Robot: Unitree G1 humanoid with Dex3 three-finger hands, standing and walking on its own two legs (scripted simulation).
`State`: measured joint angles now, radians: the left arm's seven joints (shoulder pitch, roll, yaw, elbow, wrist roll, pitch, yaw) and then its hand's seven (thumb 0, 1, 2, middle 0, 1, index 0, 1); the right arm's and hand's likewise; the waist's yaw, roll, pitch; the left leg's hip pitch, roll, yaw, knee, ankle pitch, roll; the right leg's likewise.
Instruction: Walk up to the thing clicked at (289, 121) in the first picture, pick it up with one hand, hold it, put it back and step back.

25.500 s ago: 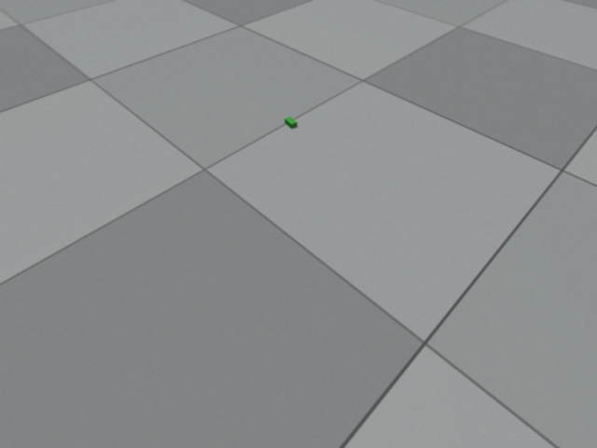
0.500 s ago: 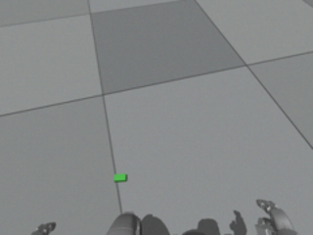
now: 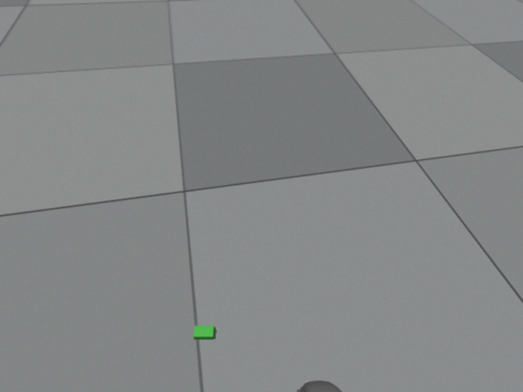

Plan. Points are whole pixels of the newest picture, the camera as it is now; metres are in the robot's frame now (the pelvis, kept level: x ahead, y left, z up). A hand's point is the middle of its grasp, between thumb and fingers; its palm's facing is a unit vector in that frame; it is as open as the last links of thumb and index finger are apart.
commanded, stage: walk up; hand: left
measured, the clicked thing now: (204, 332) +0.45 +0.19 -0.76
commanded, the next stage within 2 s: stand in 0.86 s
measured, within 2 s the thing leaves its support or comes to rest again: neither
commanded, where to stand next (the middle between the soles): +0.05 -0.03 m, yaw -3 degrees
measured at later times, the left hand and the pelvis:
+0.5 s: hand out of the picture +0.10 +0.24 -0.16, palm faces +0.02 -0.94 -0.35, open 7.4 cm; pelvis -0.06 -0.01 -0.04, yaw +3 degrees
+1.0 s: hand out of the picture +0.01 +0.22 -0.14, palm faces -0.04 -0.90 -0.42, open 7.4 cm; pelvis -0.05 -0.05 -0.01, yaw -1 degrees
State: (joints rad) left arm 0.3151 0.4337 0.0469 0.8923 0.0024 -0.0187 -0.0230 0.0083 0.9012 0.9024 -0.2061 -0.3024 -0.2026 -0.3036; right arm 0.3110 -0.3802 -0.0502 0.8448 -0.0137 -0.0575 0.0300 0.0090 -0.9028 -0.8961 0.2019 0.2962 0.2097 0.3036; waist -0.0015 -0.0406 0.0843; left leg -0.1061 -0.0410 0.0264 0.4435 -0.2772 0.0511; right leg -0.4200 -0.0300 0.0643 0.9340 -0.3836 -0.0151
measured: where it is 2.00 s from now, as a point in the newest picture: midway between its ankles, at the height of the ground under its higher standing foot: outside the picture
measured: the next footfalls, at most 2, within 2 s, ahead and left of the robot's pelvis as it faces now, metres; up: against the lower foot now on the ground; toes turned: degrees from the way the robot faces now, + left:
right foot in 0.18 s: +0.16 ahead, -0.11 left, +0.00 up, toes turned -1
left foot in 0.46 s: +0.00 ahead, +0.08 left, +0.00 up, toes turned -2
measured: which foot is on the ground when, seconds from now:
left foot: down 0.00-0.20, up 0.22-0.44, down 0.46-1.00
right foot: up 0.00-0.16, down 0.18-0.50, up 0.52-0.82, down 0.84-1.00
